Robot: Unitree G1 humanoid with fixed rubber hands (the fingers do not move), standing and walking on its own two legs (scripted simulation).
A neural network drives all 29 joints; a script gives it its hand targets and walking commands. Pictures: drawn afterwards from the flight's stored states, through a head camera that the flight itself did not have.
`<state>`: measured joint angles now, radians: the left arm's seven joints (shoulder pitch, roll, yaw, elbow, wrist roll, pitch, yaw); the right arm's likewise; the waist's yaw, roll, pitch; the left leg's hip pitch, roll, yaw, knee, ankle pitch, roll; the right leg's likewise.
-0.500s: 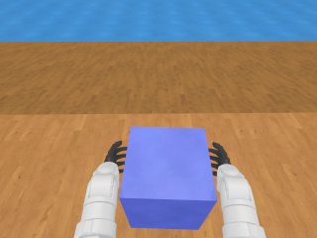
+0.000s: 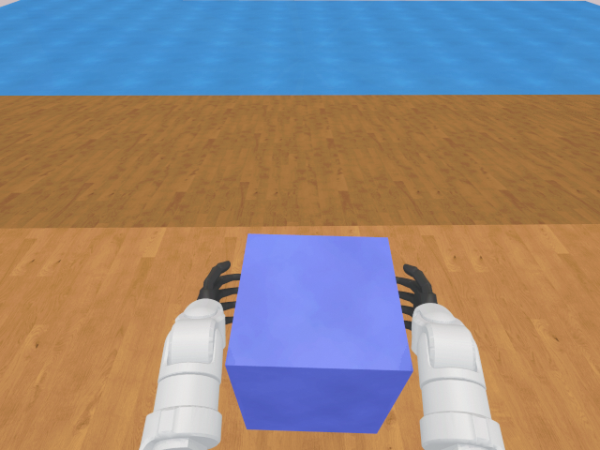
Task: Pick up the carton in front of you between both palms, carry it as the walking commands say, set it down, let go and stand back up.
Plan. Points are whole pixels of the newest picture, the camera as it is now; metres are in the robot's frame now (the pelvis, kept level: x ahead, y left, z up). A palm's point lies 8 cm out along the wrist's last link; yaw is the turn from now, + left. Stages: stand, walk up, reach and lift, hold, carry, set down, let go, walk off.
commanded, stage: hold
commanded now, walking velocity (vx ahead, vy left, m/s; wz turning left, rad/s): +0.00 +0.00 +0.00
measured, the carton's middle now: (314, 337) +0.30 +0.00 -0.02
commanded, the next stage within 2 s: carry in 0.84 s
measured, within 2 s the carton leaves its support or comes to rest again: neither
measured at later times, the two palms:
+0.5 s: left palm (212, 309) +0.29 +0.15 +0.05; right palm (424, 312) +0.29 -0.15 +0.05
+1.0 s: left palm (213, 299) +0.30 +0.15 +0.06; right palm (427, 305) +0.30 -0.15 +0.06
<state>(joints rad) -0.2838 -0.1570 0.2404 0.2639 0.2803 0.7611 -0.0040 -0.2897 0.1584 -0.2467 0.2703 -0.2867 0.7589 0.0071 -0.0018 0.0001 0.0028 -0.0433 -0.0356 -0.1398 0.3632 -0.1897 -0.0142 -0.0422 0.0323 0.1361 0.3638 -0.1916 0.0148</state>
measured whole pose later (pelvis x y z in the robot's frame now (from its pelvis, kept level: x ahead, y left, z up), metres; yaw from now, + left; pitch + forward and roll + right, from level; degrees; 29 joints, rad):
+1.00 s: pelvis +0.01 +0.00 +0.00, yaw -1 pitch -1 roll +0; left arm -0.22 -0.14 0.18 0.08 0.21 0.82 0.02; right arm -0.23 0.15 -0.16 0.10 -0.22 0.82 -0.02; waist 0.00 0.01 -0.08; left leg -0.19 -0.01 -0.08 0.46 -0.32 -0.01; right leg -0.22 0.00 0.06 0.52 -0.41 0.01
